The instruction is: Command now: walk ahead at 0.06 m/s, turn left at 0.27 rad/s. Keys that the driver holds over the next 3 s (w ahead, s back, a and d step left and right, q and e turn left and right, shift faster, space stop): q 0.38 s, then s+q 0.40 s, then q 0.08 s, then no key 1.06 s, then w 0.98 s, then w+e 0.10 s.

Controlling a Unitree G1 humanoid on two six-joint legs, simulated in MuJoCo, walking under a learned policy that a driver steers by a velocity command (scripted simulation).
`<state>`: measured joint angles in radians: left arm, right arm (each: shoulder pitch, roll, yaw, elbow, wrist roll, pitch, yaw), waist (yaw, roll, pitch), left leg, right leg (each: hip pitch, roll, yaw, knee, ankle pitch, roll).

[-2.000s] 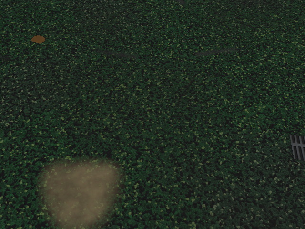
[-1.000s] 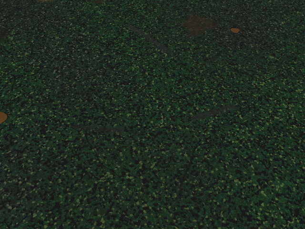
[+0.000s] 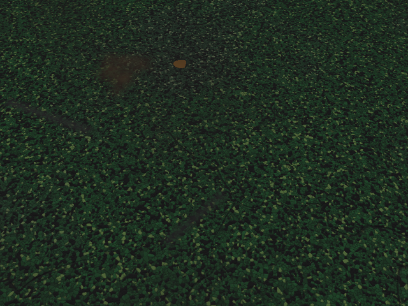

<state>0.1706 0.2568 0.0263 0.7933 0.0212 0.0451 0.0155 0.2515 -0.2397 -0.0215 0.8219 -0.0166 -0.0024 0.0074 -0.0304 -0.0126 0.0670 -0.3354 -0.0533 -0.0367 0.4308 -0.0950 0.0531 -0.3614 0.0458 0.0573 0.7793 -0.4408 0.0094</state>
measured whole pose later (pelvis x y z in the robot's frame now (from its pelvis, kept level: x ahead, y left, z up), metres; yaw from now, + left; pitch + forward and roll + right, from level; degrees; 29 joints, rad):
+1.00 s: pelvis -0.08 -0.04 +0.00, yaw +34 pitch +1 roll +0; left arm 0.20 0.29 0.05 0.74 0.00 0.06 0.04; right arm 0.16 -0.30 -0.07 0.73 -0.02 0.08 0.01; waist -0.01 0.03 0.07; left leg -0.37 -0.14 -0.23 0.44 -0.07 0.01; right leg -0.21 0.06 0.05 0.53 -0.39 -0.03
